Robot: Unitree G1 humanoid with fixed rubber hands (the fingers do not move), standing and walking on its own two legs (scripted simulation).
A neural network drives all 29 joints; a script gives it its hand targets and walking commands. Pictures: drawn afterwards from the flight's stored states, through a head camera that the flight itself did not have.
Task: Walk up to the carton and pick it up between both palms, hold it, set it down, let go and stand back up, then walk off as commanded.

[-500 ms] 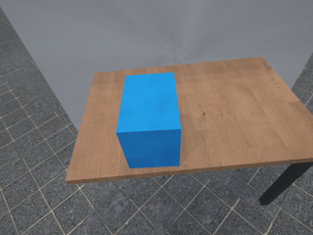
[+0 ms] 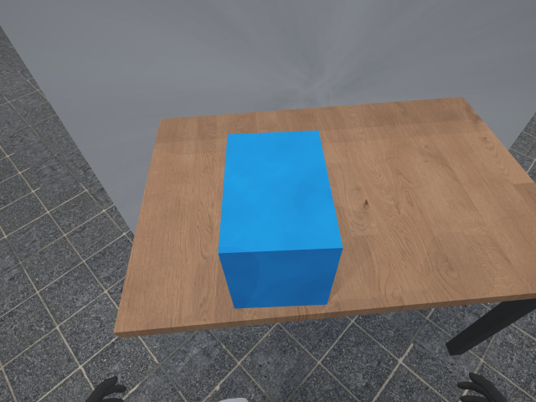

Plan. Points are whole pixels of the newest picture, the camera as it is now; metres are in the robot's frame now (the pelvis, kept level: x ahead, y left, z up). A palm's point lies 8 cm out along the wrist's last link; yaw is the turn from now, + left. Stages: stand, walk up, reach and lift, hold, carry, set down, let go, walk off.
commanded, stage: walk up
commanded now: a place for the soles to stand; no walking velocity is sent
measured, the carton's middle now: (276, 218) +0.45 +0.02 -0.03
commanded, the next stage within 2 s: reach and lift in 1.22 s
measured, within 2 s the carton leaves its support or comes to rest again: neither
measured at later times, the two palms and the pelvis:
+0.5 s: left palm out of the picture +0.08 +0.30 -0.09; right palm out of the picture +0.10 -0.31 -0.09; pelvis -0.02 +0.00 +0.00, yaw +0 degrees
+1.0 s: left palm out of the picture +0.08 +0.30 -0.09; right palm out of the picture +0.12 -0.30 -0.08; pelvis -0.02 +0.00 +0.00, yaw +0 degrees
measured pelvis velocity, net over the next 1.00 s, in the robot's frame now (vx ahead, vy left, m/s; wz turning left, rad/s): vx -0.02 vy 0.00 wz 0.00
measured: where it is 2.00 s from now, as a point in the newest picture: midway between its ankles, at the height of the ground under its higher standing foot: outside the picture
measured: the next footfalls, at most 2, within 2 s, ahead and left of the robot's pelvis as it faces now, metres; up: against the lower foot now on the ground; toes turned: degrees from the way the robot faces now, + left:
right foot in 0.10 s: +0.02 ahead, -0.14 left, +0.00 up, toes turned +2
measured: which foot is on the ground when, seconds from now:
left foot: down 0.00-1.00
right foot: up 0.00-0.08, down 0.10-1.00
